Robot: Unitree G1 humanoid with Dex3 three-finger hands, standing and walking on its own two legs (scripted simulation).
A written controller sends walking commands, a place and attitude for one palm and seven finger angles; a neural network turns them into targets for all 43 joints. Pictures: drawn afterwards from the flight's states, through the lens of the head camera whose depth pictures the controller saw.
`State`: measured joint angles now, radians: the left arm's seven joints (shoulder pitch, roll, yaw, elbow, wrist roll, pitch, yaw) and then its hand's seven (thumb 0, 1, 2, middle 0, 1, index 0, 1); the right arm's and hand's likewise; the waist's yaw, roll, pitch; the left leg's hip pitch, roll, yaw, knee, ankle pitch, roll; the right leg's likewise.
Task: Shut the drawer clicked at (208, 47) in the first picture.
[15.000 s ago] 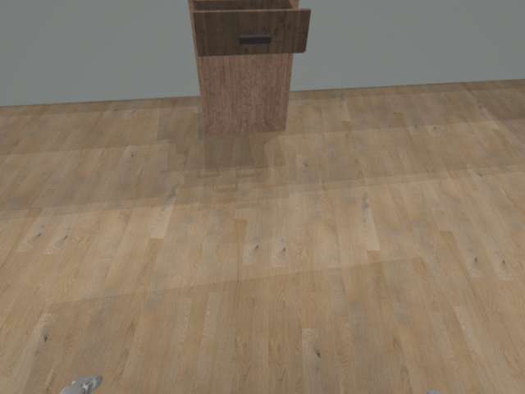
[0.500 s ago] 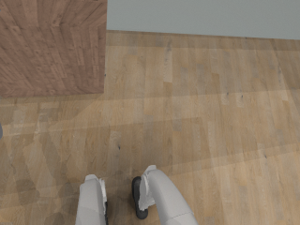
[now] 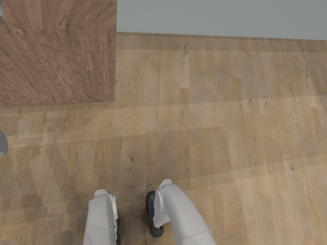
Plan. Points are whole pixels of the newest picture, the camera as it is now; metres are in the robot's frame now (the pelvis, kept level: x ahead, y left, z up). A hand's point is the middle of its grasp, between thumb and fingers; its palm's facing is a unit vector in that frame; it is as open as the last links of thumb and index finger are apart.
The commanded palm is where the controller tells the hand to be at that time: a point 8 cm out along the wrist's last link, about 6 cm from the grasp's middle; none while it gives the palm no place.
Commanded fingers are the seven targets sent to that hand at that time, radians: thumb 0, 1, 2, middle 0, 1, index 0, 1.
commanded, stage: pull the fist back off the drawer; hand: left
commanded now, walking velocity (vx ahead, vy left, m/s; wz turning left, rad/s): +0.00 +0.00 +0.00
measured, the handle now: out of the picture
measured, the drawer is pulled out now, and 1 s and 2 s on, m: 0.00 0.00 0.00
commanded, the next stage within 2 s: draw the hand back to the body in 0.22 s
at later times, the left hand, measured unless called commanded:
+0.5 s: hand out of the picture +0.55 +0.24 +0.10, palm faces +0.03 -1.00 -0.07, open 3.2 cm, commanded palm +0.50 +0.27 +0.12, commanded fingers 0.00 0.90 0.90 -1.40 -1.60 -1.40 -1.60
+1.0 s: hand out of the picture +0.38 +0.23 +0.19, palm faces +0.23 -0.94 -0.25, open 3.3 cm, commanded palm +0.34 +0.28 +0.22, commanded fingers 0.00 0.90 0.90 -1.40 -1.60 -1.40 -1.60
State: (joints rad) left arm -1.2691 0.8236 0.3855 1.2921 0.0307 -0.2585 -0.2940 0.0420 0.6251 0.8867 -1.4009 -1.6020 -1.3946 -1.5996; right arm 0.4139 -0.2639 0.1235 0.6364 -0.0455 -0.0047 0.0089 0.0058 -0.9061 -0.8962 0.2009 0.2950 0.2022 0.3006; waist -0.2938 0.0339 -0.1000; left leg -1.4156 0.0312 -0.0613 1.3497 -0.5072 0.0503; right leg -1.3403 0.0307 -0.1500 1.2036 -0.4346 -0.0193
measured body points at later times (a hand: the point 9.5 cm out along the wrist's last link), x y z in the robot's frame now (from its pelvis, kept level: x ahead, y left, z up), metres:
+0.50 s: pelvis +0.05 +0.00 +0.05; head +0.22 +0.03 +0.46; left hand +0.54 +0.29 +0.10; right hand +0.06 -0.26 -0.06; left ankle +0.04 +0.08 -0.60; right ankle +0.06 -0.12 -0.60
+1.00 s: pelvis +0.08 +0.00 +0.11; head +0.11 -0.01 +0.56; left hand +0.37 +0.28 +0.21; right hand +0.26 -0.24 +0.03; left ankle +0.04 +0.08 -0.60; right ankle +0.06 -0.12 -0.60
